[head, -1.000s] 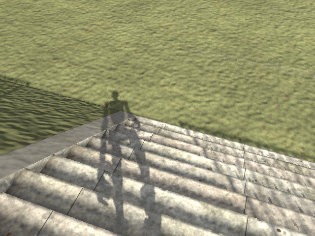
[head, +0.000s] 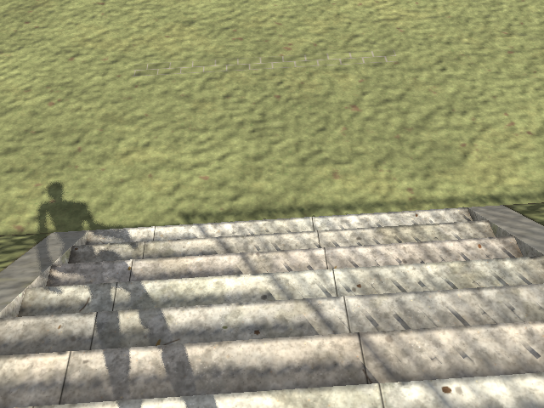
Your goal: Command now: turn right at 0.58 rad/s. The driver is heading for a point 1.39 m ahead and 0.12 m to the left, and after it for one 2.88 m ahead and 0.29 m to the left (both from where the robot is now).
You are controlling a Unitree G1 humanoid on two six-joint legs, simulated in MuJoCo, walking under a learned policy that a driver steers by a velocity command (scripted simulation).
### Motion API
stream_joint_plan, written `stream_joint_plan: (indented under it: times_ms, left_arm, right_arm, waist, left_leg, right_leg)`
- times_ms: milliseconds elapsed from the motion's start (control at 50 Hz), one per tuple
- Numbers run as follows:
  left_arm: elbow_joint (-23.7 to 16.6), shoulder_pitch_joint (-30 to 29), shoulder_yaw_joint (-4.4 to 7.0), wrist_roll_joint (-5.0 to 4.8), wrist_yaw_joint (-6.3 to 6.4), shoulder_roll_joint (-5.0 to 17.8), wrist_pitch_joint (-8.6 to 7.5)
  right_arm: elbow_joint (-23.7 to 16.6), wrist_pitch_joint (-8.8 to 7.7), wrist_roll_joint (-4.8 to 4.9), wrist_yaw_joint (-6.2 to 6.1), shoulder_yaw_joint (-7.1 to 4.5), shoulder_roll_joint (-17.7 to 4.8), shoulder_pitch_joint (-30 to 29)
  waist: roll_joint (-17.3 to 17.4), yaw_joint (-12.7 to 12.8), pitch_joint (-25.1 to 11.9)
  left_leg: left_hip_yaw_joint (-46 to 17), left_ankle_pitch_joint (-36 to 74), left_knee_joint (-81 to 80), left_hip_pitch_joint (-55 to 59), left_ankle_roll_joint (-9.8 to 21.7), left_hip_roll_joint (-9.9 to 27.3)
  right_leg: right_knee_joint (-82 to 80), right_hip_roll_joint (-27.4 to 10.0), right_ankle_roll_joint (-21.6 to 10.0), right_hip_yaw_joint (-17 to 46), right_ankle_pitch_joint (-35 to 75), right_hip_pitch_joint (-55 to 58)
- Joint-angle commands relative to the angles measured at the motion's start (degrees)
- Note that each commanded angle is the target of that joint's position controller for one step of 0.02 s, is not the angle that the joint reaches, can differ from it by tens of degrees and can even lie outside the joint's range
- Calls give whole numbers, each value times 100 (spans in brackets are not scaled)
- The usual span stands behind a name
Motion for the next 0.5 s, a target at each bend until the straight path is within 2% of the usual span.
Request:
stream_joint_plan:
  times_ms: [20, 40, 60, 80, 100, 120, 140, 160, 180, 200, 220, 240, 260, 280, 300, 320, 340, 360, 380, 400, 420, 440, 460, 480, 500]
  left_arm:
    - [-261, 548, 251, 31, -15, 947, -19]
    - [-401, 298, 273, 48, -66, 991, -6]
    - [-422, 243, 360, -55, -81, 1128, 27]
    - [-493, 17, 407, -76, -99, 1237, 52]
    - [-530, -204, 433, -97, -125, 1276, 98]
    - [-559, -380, 424, -104, -171, 1236, 144]
    - [-590, -156, 368, -54, -177, 953, 140]
    - [-873, 41, 166, -22, -127, 133, 144]
    - [-1050, -551, 298, -113, 79, 550, 211]
    - [-974, -644, 281, -123, 237, 534, 310]
    - [-871, -478, 328, -106, 358, 696, 383]
    - [-756, -339, 330, 42, 361, 784, 397]
    - [-691, -107, 269, 145, 288, 701, 386]
    - [-573, 161, 224, 204, 163, 590, 381]
    - [-397, 422, 199, 157, 6, 468, 374]
    - [-215, 638, 165, 95, -169, 336, 336]
    - [-118, 731, 126, 72, -336, 248, 288]
    - [-787, -950, 107, -223, -46, 141, 740]
    - [-892, -1379, -24, -259, 69, -98, 915]
    - [-303, 237, -41, 0, -339, -16, 594]
    - [-246, 358, 106, 98, -475, 468, 438]
    - [-360, 21, 160, 144, -451, 630, 344]
    - [-612, -500, 206, 132, -338, 710, 324]
    - [-837, -1064, 218, 13, -186, 743, 388]
    - [-873, -1046, 209, -99, -50, 654, 434]
  right_arm:
    - [-371, -5, -52, -114, 25, -195, -58]
    - [-372, -40, -60, -80, -26, -304, 74]
    - [-482, -58, 120, -79, -18, -306, -186]
    - [-418, -89, 243, -65, -11, -355, -52]
    - [-268, -125, 355, -64, -42, -375, 269]
    - [-96, -157, 416, -81, -81, -395, 687]
    - [57, -206, 331, -146, -260, -894, 1180]
    - [117, -272, 86, -142, -454, -1445, 1640]
    - [119, -286, -348, -25, -544, -1401, 2070]
    - [230, -240, -431, 88, -503, -1174, 1794]
    - [82, -191, -218, 255, -450, -808, 1508]
    - [-36, -181, 24, 365, -339, -450, 1142]
    - [-68, -190, 178, 431, -335, -363, 958]
    - [7, -201, 144, 494, -330, -363, 1079]
    - [114, -227, 96, 565, -269, -285, 1099]
    - [166, -253, 135, 653, -142, -83, 866]
    - [133, -277, 241, 723, -30, 34, 473]
    - [155, -100, 673, 220, -47, 85, 793]
    - [258, 26, 661, 19, -88, -224, 1135]
    - [450, -245, 284, 442, -188, -955, 627]
    - [166, -363, 271, 602, -257, -1049, 41]
    - [144, -407, 288, 620, -243, -1053, 165]
    - [178, -438, 323, 554, -315, -1169, 460]
    - [209, -441, 360, 457, -432, -1347, 728]
    - [191, -411, 397, 410, -450, -1223, 833]
  waist:
    - [-811, 67, -433]
    - [-704, -88, -424]
    - [-669, -26, -299]
    - [-642, -60, -401]
    - [-595, -256, -418]
    - [-414, -498, -493]
    - [101, -499, -798]
    - [1473, -501, -1182]
    - [501, -1117, -634]
    - [-245, -857, -225]
    - [17, -693, -332]
    - [368, -494, -393]
    - [482, -268, -369]
    - [510, -187, -426]
    - [337, -73, -334]
    - [198, 117, -262]
    - [225, 294, -253]
    - [-365, 3, -336]
    - [133, -283, -160]
    - [1575, 400, 245]
    - [1021, 417, 262]
    - [918, 205, 316]
    - [801, -20, 409]
    - [775, -313, 201]
    - [821, -375, -141]
  left_leg:
    - [-52, -145, -533, -504, 59, -68]
    - [134, -262, -752, -16, 143, -222]
    - [77, -901, -1673, -19, 164, -312]
    - [88, -456, -2160, 294, 240, -327]
    - [99, 319, -2850, 811, 367, -332]
    - [78, 1462, -3483, 1728, 571, -287]
    - [-645, 3506, -3673, 3229, 1269, 222]
    - [-2658, 6211, -4050, 5128, 3152, 1829]
    - [-3467, 6702, -4097, 5457, 3827, 2545]
    - [-2912, 6867, -4057, 4982, 3498, 2478]
    - [-2280, 6931, -3909, 4624, 3136, 2057]
    - [-1684, 7038, -3790, 4158, 2746, 1625]
    - [-1311, 6901, -3785, 3518, 2497, 1339]
    - [-1089, 6416, -3916, 2831, 2432, 1074]
    - [-900, 5706, -4025, 2259, 2322, 848]
    - [-671, 4945, -4068, 1692, 2074, 615]
    - [-445, 4082, -4121, 1153, 1796, 389]
    - [-510, 4613, -4391, 1714, 1758, 810]
    - [-535, 4791, -4343, 1653, 1679, 669]
    - [-567, 2723, -4414, 449, 1414, 229]
    - [-707, 1355, -4486, -124, 1482, 321]
    - [-1082, 1193, -4523, -20, 1598, 476]
    - [-1433, 1422, -4460, 707, 1758, 622]
    - [-1846, 1657, -4397, 1547, 2068, 821]
    - [-2406, 1834, -4338, 2151, 2413, 1057]
  right_leg:
    - [-1256, -1690, -1602, 3089, 3153, 1558]
    - [-1254, -1517, -1559, 2907, 3685, 1220]
    - [-1508, -1565, -1630, 3137, 3972, 1430]
    - [-1508, -1539, -1577, 3208, 3886, 1540]
    - [-1471, -1513, -1564, 3261, 3813, 1401]
    - [-1323, -1423, -1479, 3096, 3769, 938]
    - [-740, -968, -926, 2531, 2593, 63]
    - [703, 207, 248, 992, -578, -1933]
    - [1996, 551, 697, 993, -2015, -3505]
    - [2827, 323, 898, 1023, -1460, -3884]
    - [3161, 290, 1039, 890, -1030, -3818]
    - [3330, 208, 1096, 783, -467, -3567]
    - [3787, 121, 1105, 463, -14, -3282]
    - [4267, 75, 1110, 258, 335, -2777]
    - [4282, -48, 1120, 225, 701, -2373]
    - [3954, -294, 1192, 198, 1052, -1817]
    - [3499, -574, 1311, 2, 1268, -1179]
    - [1389, -484, 899, -526, 1260, -501]
    - [541, -532, 782, -734, 1296, 57]
    - [1638, -974, 1154, -596, 1499, 612]
    - [1431, -862, 1298, -699, 1049, 1126]
    - [932, -810, 1365, -848, 670, 1236]
    - [-114, -778, 1331, -937, 408, 826]
    - [-953, -644, 1279, -997, 143, 592]
    - [-1361, -692, 1128, -808, 507, 733]
Keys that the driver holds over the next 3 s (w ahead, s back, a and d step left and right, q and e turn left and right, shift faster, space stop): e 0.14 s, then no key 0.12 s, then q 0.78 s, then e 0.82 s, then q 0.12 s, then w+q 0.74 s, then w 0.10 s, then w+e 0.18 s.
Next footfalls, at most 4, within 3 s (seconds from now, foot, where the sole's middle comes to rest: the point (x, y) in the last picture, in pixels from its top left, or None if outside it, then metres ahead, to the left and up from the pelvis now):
0.12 left None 0.03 0.14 -0.74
0.50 right None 0.00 -0.07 -0.74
0.98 left None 0.01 0.18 -0.74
1.60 right None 0.05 -0.06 -0.74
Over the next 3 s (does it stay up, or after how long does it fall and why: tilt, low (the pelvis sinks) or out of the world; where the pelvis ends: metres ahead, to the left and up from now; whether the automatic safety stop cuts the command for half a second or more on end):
stays up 0.34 0.05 -0.22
